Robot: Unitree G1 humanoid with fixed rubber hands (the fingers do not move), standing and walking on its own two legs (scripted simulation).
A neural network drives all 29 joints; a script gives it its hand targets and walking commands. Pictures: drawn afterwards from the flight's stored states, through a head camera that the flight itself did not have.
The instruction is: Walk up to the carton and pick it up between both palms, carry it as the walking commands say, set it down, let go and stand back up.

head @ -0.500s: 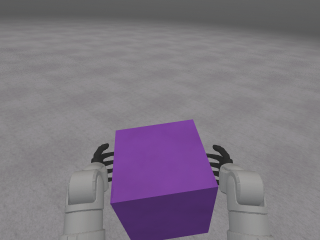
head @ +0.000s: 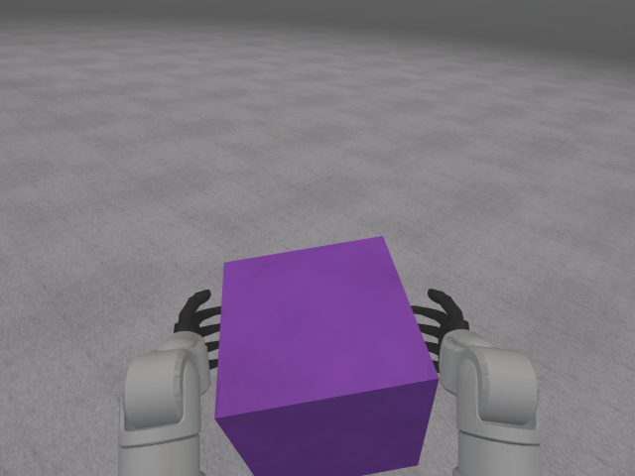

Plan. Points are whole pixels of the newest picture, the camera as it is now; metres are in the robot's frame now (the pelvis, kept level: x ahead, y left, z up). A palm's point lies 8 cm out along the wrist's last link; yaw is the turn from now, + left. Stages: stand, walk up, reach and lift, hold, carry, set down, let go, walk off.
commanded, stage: carry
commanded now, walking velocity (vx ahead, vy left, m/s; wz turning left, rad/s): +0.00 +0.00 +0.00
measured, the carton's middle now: (323, 366) +0.29 +0.00 +0.04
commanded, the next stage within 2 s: none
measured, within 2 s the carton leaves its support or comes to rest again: neither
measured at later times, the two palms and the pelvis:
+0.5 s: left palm (172, 395) +0.20 +0.17 +0.11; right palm (467, 395) +0.20 -0.14 +0.13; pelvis -0.05 +0.00 +0.00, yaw +0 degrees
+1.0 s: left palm (171, 401) +0.20 +0.17 +0.10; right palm (462, 400) +0.21 -0.13 +0.12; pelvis -0.06 +0.01 +0.00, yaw +0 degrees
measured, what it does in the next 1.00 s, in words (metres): shifts its weight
